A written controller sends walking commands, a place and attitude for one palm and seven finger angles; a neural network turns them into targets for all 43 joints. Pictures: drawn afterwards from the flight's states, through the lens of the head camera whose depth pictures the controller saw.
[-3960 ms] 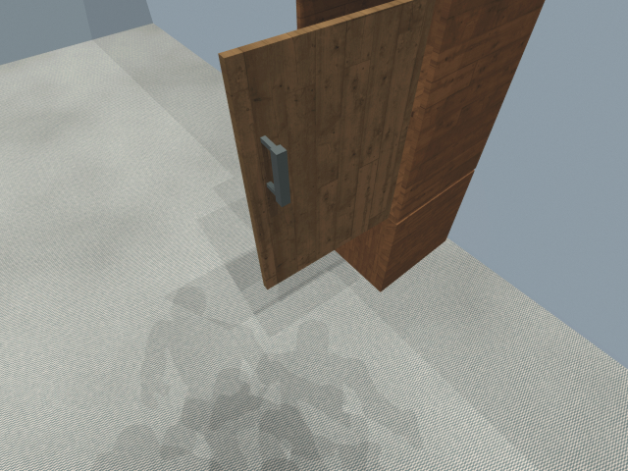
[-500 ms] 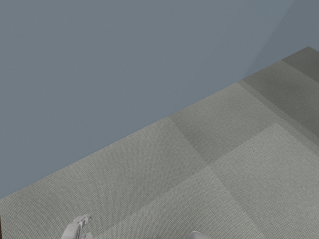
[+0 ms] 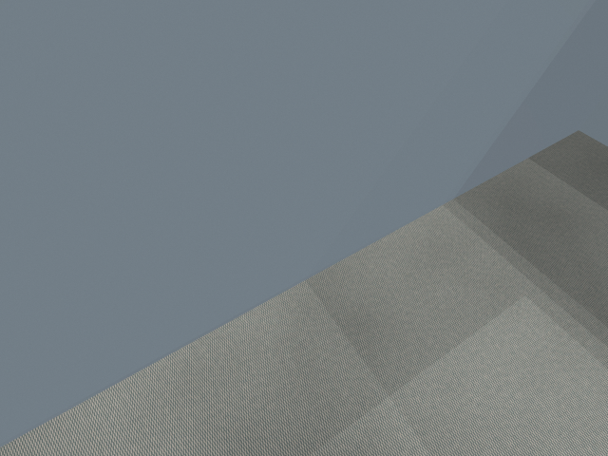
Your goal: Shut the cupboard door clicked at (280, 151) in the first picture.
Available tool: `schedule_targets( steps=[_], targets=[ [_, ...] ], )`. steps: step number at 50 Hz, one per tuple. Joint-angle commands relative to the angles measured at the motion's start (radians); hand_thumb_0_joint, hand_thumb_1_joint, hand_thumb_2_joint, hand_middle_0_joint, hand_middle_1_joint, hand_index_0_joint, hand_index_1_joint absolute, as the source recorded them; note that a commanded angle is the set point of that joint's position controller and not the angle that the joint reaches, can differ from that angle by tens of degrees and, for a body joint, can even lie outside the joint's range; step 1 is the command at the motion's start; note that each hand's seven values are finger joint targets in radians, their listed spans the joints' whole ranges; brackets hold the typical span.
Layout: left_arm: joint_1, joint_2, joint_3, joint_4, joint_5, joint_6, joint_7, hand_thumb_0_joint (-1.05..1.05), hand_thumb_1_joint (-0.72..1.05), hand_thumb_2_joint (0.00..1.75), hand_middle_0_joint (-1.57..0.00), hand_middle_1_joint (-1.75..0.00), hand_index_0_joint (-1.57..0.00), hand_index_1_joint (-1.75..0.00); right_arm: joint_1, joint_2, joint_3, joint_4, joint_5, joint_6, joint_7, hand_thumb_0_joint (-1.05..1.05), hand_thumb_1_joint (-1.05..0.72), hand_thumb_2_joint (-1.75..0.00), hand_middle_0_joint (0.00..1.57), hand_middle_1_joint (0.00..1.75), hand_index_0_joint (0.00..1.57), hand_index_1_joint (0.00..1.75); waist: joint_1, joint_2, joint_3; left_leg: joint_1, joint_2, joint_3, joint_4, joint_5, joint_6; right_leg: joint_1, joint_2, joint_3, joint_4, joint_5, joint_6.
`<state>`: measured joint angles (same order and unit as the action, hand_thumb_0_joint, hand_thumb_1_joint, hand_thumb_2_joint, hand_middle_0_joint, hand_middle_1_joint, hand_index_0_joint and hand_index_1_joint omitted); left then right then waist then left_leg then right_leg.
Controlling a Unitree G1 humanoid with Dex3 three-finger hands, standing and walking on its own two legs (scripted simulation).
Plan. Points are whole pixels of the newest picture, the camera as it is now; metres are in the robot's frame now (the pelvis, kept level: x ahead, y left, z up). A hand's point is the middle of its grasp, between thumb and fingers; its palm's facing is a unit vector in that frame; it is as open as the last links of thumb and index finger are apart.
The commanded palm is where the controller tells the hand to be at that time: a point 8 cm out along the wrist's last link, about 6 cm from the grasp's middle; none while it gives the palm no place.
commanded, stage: turn to face it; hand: left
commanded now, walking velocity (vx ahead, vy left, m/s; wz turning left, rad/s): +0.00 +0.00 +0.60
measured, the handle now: out of the picture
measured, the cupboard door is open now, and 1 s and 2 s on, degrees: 87 87 87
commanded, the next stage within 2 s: none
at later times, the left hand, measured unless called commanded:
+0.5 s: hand (163, 445) +0.16 +0.22 -0.16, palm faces +0.33 -0.91 -0.25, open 7.4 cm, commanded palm none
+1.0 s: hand out of the picture +0.06 +0.15 -0.18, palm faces +0.64 -0.73 -0.24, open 7.4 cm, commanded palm none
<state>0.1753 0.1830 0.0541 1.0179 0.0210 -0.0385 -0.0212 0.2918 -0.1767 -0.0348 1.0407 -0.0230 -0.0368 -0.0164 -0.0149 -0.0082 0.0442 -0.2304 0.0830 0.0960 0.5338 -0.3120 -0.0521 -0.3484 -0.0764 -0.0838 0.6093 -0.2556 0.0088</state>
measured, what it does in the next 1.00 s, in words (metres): walks ahead, turning left: left foot, then right foot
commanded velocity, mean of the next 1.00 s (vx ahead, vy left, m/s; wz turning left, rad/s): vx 0.00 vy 0.00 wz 0.60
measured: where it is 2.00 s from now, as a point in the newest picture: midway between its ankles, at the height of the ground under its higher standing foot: outside the picture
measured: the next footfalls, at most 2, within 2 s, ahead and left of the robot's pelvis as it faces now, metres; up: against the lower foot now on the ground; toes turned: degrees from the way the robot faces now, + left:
left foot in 0.28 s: +0.13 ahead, +0.12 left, +0.00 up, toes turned +20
right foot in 0.60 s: +0.24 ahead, -0.14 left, +0.00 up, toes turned +19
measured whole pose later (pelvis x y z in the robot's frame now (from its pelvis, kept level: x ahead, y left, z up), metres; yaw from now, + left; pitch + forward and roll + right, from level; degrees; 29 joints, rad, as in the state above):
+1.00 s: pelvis +0.16 -0.03 -0.01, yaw +38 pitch +1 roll +1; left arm 0.24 0.23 0.07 0.94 0.02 0.05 0.02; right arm 0.09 -0.23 -0.05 0.88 -0.01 0.04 0.03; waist 0.02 -0.06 0.11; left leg -0.33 0.00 0.09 0.63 -0.30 0.04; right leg -0.39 -0.15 -0.13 0.95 -0.53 0.07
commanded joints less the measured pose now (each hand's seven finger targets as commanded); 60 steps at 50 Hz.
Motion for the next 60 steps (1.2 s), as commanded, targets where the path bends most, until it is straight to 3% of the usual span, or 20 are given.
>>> schedule_targets(
  steps=[1, 4, 12, 13, 14, 15, 20, 27, 28, 29, 30, 31, 35, 41, 44, 45, 47, 48, 52, 60],
  targets=[
    [0.198, 0.245, 0.042, 0.001, 0.005, 0.001, 0.025, 0.0, 0.9, 0.9, -0.2, -0.3, -0.2, -0.3, -0.046, -0.073, -0.021, -0.078, 0.009, 0.027, 0.009, 0.0, -0.9, -0.9, 0.2, 0.3, 0.2, 0.3, 0.101, -0.239, -0.072, -0.278, -0.05, -0.009, 0.36, -0.339, 0.018, 0.278, -0.396, 0.338, -0.354, 0.173, -0.169],
    [0.144, 0.153, 0.032, -0.006, 0.005, -0.003, 0.047, 0.0, 0.9, 0.9, -0.2, -0.3, -0.2, -0.3, -0.09, -0.067, -0.025, -0.066, 0.013, 0.036, 0.005, 0.0, -0.9, -0.9, 0.2, 0.3, 0.2, 0.3, 0.069, -0.223, -0.032, -0.386, 0.002, -0.056, 0.545, -0.256, 0.002, 0.354, -0.337, 0.14, -0.225, 0.76, -0.172],
    [0.037, 0.185, 0.043, -0.083, -0.008, 0.009, 0.049, 0.0, 0.9, 0.9, -0.2, -0.3, -0.2, -0.3, 0.035, -0.089, -0.028, -0.075, -0.001, 0.047, 0.034, 0.0, -0.9, -0.9, 0.2, 0.3, 0.2, 0.3, -0.038, -0.097, -0.135, 0.029, -0.062, 0.074, -0.053, 0.22, 0.034, 0.238, -0.233, -0.14, 0.094, 0.665, -0.017],
    [0.039, 0.153, 0.039, -0.115, -0.017, 0.017, 0.045, 0.0, 0.9, 0.9, -0.2, -0.3, -0.2, -0.3, 0.104, -0.185, -0.051, -0.078, -0.013, 0.04, 0.029, 0.0, -0.9, -0.9, 0.2, 0.3, 0.2, 0.3, -0.073, 0.123, -0.2, 0.205, 0.106, -0.143, -0.077, 0.564, 0.121, 0.046, -0.147, -0.164, 0.287, 0.321, 0.04],
    [0.003, 0.097, 0.023, -0.164, -0.024, 0.024, 0.045, 0.0, 0.9, 0.9, -0.2, -0.3, -0.2, -0.3, 0.166, -0.289, -0.076, -0.079, -0.009, 0.039, 0.019, 0.0, -0.9, -0.9, 0.2, 0.3, 0.2, 0.3, -0.104, 0.351, -0.236, 0.288, 0.37, -0.493, -0.113, 1.005, 0.298, -0.169, -0.019, -0.088, 0.536, -0.438, 0.083],
    [-0.06, 0.127, 0.022, -0.191, -0.009, 0.042, 0.054, 0.0, 0.9, 0.9, -0.2, -0.3, -0.2, -0.3, 0.178, -0.303, -0.077, -0.066, -0.003, 0.045, 0.007, 0.0, -0.9, -0.9, 0.2, 0.3, 0.2, 0.3, -0.107, 0.158, -0.227, 0.259, 0.389, -0.495, -0.106, 0.859, 0.328, -0.206, -0.013, 0.055, 0.628, -0.434, 0.066],
    [-0.051, 0.101, 0.026, -0.154, -0.01, 0.062, 0.038, 0.0, 0.9, 0.9, -0.2, -0.3, -0.2, -0.3, -0.023, -0.228, -0.057, -0.129, -0.006, 0.037, -0.012, 0.0, -0.9, -0.9, 0.2, 0.3, 0.2, 0.3, -0.014, 0.164, -0.111, 0.131, 0.2, -0.28, -0.121, 0.721, 0.215, -0.204, -0.011, 0.073, 0.479, -0.214, 0.081],
    [0.059, 0.121, 0.031, -0.161, -0.007, 0.054, 0.034, 0.0, 0.9, 0.9, -0.2, -0.3, -0.2, -0.3, -0.156, -0.259, -0.083, -0.186, -0.003, 0.069, 0.007, 0.0, -0.9, -0.9, 0.2, 0.3, 0.2, 0.3, 0.041, 0.185, -0.093, -0.091, 0.113, -0.29, -0.08, 0.347, 0.157, 0.127, 0.066, 0.0, -0.008, -0.037, 0.063],
    [0.108, 0.157, 0.039, -0.157, -0.004, 0.043, 0.038, 0.0, 0.9, 0.9, -0.2, -0.3, -0.2, -0.3, -0.176, -0.231, -0.082, -0.201, 0.004, 0.072, 0.011, 0.0, -0.9, -0.9, 0.2, 0.3, 0.2, 0.3, 0.067, 0.094, -0.099, -0.172, 0.053, -0.263, 0.0, 0.2, 0.111, 0.24, 0.02, 0.034, -0.168, 0.049, 0.054],
    [0.135, 0.257, 0.059, -0.159, 0.013, 0.03, 0.049, 0.0, 0.9, 0.9, -0.2, -0.3, -0.2, -0.3, -0.162, -0.157, -0.073, -0.223, 0.014, 0.074, 0.02, 0.0, -0.9, -0.9, 0.2, 0.3, 0.2, 0.3, 0.075, -0.21, -0.096, -0.348, -0.094, -0.124, 0.228, -0.119, 0.029, 0.326, -0.244, 0.329, -0.326, 0.071, -0.026],
    [0.123, 0.309, 0.058, -0.174, 0.011, 0.033, 0.05, 0.0, 0.9, 0.9, -0.2, -0.3, -0.2, -0.3, -0.166, -0.155, -0.073, -0.241, 0.01, 0.077, 0.025, 0.0, -0.9, -0.9, 0.2, 0.3, 0.2, 0.3, 0.082, -0.34, -0.09, -0.355, -0.126, -0.101, 0.507, -0.358, 0.013, 0.229, -0.437, 0.466, -0.37, 0.147, -0.145],
    [0.091, 0.273, 0.049, -0.188, 0.008, 0.029, 0.053, 0.0, 0.9, 0.9, -0.2, -0.3, -0.2, -0.3, -0.15, -0.165, -0.075, -0.231, 0.005, 0.086, 0.029, 0.0, -0.9, -0.9, 0.2, 0.3, 0.2, 0.3, 0.057, -0.23, -0.079, -0.326, -0.089, -0.14, 0.666, -0.289, 0.022, 0.133, -0.406, 0.414, -0.351, 0.081, -0.172],
    [0.022, 0.167, 0.025, -0.2, 0.006, 0.023, 0.058, 0.0, 0.9, 0.9, -0.2, -0.3, -0.2, -0.3, -0.165, -0.127, -0.058, -0.199, 0.007, 0.094, 0.039, 0.0, -0.9, -0.9, 0.2, 0.3, 0.2, 0.3, 0.007, -0.255, -0.05, -0.334, -0.036, -0.083, 0.616, -0.166, -0.017, 0.206, -0.251, 0.083, -0.237, 0.537, -0.11],
    [0.128, 0.233, 0.047, -0.156, 0.009, 0.022, 0.056, 0.0, 0.9, 0.9, -0.2, -0.3, -0.2, -0.3, -0.228, -0.093, -0.032, -0.219, 0.016, 0.081, 0.047, 0.0, -0.9, -0.9, 0.2, 0.3, 0.2, 0.3, 0.062, -0.206, -0.107, -0.208, -0.076, 0.025, 0.218, -0.15, -0.003, 0.349, -0.284, 0.022, -0.144, 0.73, -0.116],
    [0.09, 0.239, 0.056, -0.156, 0.001, 0.029, 0.048, 0.0, 0.9, 0.9, -0.2, -0.3, -0.2, -0.3, -0.164, -0.122, -0.039, -0.21, 0.012, 0.076, 0.043, 0.0, -0.9, -0.9, 0.2, 0.3, 0.2, 0.3, 0.016, -0.185, -0.112, -0.052, -0.08, 0.039, 0.025, 0.0, 0.018, 0.259, -0.276, -0.045, -0.065, 0.586, -0.065],
    [0.071, 0.228, 0.057, -0.163, -0.006, 0.032, 0.045, 0.0, 0.9, 0.9, -0.2, -0.3, -0.2, -0.3, -0.103, -0.158, -0.05, -0.195, 0.008, 0.07, 0.043, 0.0, -0.9, -0.9, 0.2, 0.3, 0.2, 0.3, -0.024, -0.118, -0.138, 0.092, -0.053, 0.013, -0.095, 0.127, 0.037, 0.162, -0.266, -0.079, 0.042, 0.49, -0.024],
    [0.01, 0.133, 0.024, -0.233, -0.009, 0.046, 0.039, 0.0, 0.9, 0.9, -0.2, -0.3, -0.2, -0.3, 0.022, -0.342, -0.095, -0.178, 0.001, 0.069, 0.031, 0.0, -0.9, -0.9, 0.2, 0.3, 0.2, 0.3, -0.092, 0.333, -0.176, 0.302, 0.362, -0.482, -0.165, 0.71, 0.266, -0.254, -0.059, -0.059, 0.461, -0.41, 0.087],
    [-0.042, 0.164, 0.029, -0.239, 0.001, 0.062, 0.046, 0.0, 0.9, 0.9, -0.2, -0.3, -0.2, -0.3, 0.033, -0.33, -0.091, -0.16, 0.001, 0.069, 0.021, 0.0, -0.9, -0.9, 0.2, 0.3, 0.2, 0.3, -0.098, 0.198, -0.169, 0.25, 0.351, -0.467, -0.159, 0.595, 0.293, -0.278, -0.057, 0.04, 0.546, -0.386, 0.078],
    [-0.002, 0.147, 0.035, -0.175, -0.003, 0.072, 0.034, 0.0, 0.9, 0.9, -0.2, -0.3, -0.2, -0.3, -0.131, -0.256, -0.07, -0.194, 0.001, 0.056, 0.0, 0.0, -0.9, -0.9, 0.2, 0.3, 0.2, 0.3, -0.001, 0.169, -0.081, 0.093, 0.178, -0.3, -0.177, 0.453, 0.209, -0.227, -0.041, 0.082, 0.544, -0.162, 0.083],
    [-0.001, 0.13, 0.029, -0.191, -0.009, 0.067, 0.035, 0.0, 0.9, 0.9, -0.2, -0.3, -0.2, -0.3, -0.141, -0.261, -0.084, -0.19, -0.007, 0.072, 0.011, 0.0, -0.9, -0.9, 0.2, 0.3, 0.2, 0.3, 0.004, 0.195, -0.06, -0.043, 0.128, -0.377, -0.171, 0.276, 0.198, 0.006, 0.049, 0.035, 0.144, -0.155, 0.062]
  ],
)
